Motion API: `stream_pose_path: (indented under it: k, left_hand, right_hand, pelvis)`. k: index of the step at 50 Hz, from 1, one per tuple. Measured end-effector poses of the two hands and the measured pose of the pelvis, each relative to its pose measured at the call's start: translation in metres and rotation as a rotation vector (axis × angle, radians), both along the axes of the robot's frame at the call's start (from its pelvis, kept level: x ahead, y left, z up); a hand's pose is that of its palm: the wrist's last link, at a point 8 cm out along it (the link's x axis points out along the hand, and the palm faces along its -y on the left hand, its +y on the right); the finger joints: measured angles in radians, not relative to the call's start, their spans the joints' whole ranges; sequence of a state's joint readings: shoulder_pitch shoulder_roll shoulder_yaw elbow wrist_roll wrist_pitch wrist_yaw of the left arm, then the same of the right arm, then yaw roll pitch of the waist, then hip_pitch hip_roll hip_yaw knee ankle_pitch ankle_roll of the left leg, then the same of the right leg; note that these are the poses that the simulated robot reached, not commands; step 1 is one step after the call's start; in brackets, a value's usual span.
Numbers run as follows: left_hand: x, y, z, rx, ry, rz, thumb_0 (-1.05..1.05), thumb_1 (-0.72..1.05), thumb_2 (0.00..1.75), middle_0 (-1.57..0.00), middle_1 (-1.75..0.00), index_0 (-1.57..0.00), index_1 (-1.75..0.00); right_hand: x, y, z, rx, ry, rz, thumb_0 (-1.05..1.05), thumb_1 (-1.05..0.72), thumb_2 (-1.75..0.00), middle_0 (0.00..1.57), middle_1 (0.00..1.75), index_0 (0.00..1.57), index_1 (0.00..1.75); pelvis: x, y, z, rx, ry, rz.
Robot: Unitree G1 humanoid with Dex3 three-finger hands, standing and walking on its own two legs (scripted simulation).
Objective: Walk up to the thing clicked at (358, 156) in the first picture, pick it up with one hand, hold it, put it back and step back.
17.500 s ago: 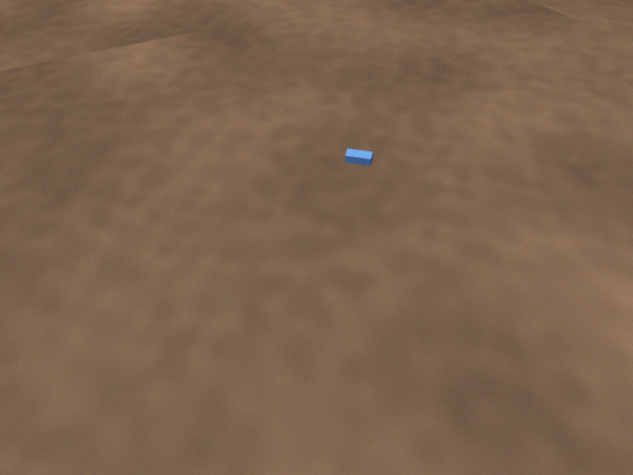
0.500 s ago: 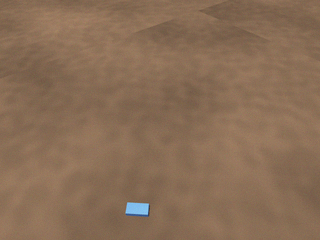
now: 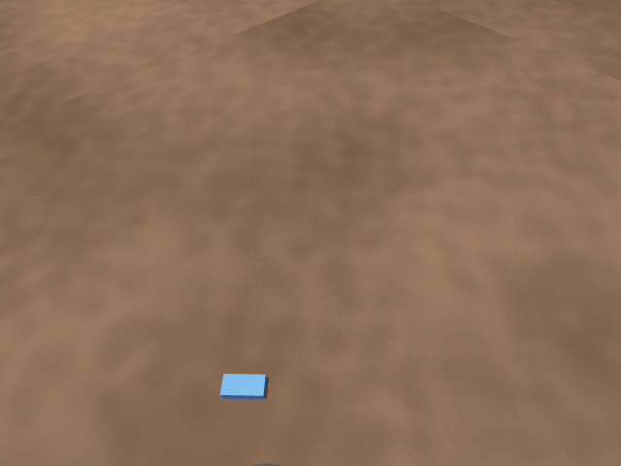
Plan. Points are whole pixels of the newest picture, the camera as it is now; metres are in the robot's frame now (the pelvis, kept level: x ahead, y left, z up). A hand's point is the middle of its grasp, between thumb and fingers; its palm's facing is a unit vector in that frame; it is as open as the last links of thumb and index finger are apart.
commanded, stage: walk up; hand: left
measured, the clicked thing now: (244, 386) +0.42 +0.28 -0.75
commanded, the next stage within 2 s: stand in 1.42 s
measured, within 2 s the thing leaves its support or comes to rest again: neither
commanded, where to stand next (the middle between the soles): +0.03 +0.04 m, yaw +0 degrees
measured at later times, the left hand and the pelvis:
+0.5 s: hand out of the picture +0.10 +0.29 -0.13, palm faces +0.01 -0.91 -0.41, open 7.4 cm; pelvis +0.00 +0.01 +0.01, yaw +0 degrees
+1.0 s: hand out of the picture +0.07 +0.28 -0.15, palm faces -0.03 -0.93 -0.36, open 7.4 cm; pelvis +0.00 +0.02 +0.01, yaw +0 degrees
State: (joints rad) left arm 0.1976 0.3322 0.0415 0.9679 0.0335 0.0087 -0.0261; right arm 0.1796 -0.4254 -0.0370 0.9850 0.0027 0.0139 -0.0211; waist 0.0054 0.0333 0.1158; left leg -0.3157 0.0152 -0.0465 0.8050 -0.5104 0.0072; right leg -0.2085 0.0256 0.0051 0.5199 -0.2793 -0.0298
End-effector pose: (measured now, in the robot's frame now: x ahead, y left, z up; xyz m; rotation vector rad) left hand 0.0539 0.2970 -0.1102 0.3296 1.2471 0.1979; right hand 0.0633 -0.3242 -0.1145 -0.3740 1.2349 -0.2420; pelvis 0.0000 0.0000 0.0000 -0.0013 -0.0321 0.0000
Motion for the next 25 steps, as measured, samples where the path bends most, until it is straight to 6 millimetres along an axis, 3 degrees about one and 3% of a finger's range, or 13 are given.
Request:
stream_pose_path:
  k: [4, 10, 19, 25]
  left_hand:
    - [0.010, -0.010, -0.006, -0.022, -0.049, 0.005, 0.01, 0.91, 0.90, -0.21, -0.30, -0.20, -0.31]
    - [0.029, -0.006, -0.008, -0.028, -0.102, 0.020, 0.01, 0.91, 0.90, -0.21, -0.30, -0.20, -0.31]
    - [0.037, 0.017, 0.011, 0.033, -0.119, -0.007, 0.01, 0.91, 0.90, -0.21, -0.30, -0.20, -0.31]
    - [0.036, 0.031, 0.020, 0.060, -0.114, -0.001, 0.01, 0.91, 0.90, -0.20, -0.30, -0.20, -0.30]
  right_hand:
    - [0.007, 0.013, -0.004, 0.029, 0.010, 0.028, 0.00, -0.91, -0.90, 0.20, 0.30, 0.20, 0.30]
    - [0.017, 0.032, -0.003, 0.066, -0.017, 0.039, 0.00, -0.91, -0.90, 0.20, 0.30, 0.20, 0.30]
    - [0.042, 0.042, 0.004, 0.099, -0.105, 0.033, 0.00, -0.91, -0.90, 0.21, 0.30, 0.21, 0.30]
    - [0.042, 0.045, 0.007, 0.099, -0.107, 0.031, 0.00, -0.91, -0.90, 0.20, 0.30, 0.20, 0.30]
  pelvis:
    - [0.003, -0.003, -0.002, -0.009, -0.004, 0.014]
    - [0.004, 0.001, -0.002, 0.015, -0.017, 0.020]
    - [0.006, 0.009, 0.005, 0.002, -0.025, 0.009]
    - [0.004, 0.014, 0.009, 0.002, -0.027, 0.004]
